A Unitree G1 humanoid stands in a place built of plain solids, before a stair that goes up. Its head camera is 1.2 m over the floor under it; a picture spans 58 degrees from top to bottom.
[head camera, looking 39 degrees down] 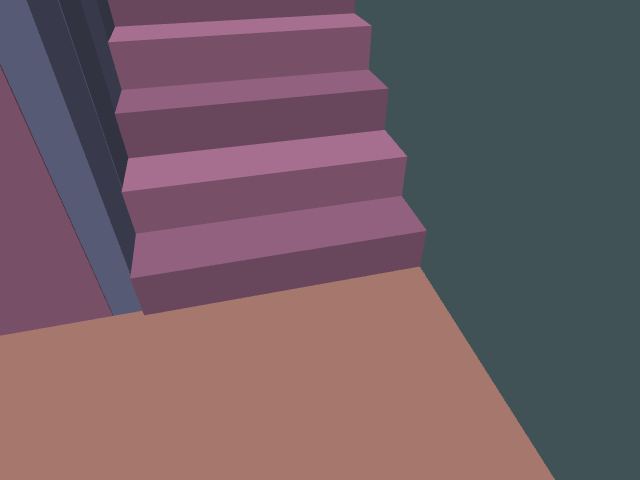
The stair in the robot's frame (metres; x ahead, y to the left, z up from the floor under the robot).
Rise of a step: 0.19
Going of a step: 0.25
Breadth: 1.08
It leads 14 degrees to the left of straight ahead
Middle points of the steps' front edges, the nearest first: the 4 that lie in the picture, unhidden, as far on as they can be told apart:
1.18 0.11 0.19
1.42 0.17 0.37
1.67 0.24 0.56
1.91 0.30 0.74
